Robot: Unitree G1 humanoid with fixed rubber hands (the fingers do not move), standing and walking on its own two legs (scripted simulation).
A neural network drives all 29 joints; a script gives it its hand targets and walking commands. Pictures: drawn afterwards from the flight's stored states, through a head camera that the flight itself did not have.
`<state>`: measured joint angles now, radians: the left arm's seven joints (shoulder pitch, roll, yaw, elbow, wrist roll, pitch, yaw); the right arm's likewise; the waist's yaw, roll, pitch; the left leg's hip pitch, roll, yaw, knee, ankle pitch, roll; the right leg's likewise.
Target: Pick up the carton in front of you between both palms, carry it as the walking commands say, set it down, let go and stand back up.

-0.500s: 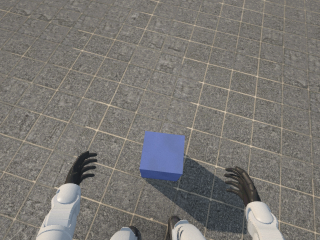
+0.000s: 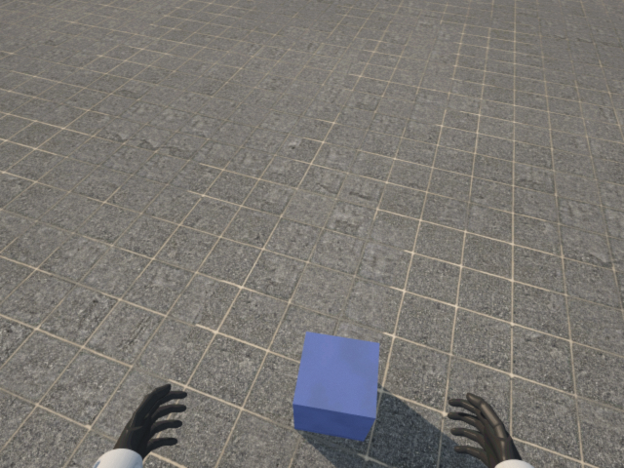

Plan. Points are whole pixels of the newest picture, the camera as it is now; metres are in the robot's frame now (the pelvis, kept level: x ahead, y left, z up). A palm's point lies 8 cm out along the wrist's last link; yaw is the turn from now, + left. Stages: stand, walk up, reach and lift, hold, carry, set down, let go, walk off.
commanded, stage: let go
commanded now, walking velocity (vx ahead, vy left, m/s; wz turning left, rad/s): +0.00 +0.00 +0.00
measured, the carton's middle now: (335, 387) +0.44 -0.06 -0.65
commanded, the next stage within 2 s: stand in 0.20 s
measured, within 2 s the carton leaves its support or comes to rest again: neither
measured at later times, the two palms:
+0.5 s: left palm out of the picture +0.13 +0.28 -0.08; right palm out of the picture +0.14 -0.30 -0.09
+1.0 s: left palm out of the picture +0.12 +0.27 -0.09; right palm out of the picture +0.13 -0.31 -0.10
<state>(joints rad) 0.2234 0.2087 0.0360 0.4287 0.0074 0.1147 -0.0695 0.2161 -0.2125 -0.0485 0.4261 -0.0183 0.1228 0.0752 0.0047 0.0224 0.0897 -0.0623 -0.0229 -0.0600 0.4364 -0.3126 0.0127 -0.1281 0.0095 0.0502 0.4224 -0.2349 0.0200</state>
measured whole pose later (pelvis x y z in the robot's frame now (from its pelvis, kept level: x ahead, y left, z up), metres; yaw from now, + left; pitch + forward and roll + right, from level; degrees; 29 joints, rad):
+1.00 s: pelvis +0.01 -0.02 +0.00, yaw +1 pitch -1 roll +0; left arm 0.15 0.34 0.04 0.85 0.03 0.00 0.02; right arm 0.19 -0.36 -0.02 0.80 -0.03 0.00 -0.03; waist 0.01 0.03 0.02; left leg -0.11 0.00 -0.09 0.45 -0.32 -0.02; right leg -0.18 0.03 0.02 0.47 -0.27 -0.01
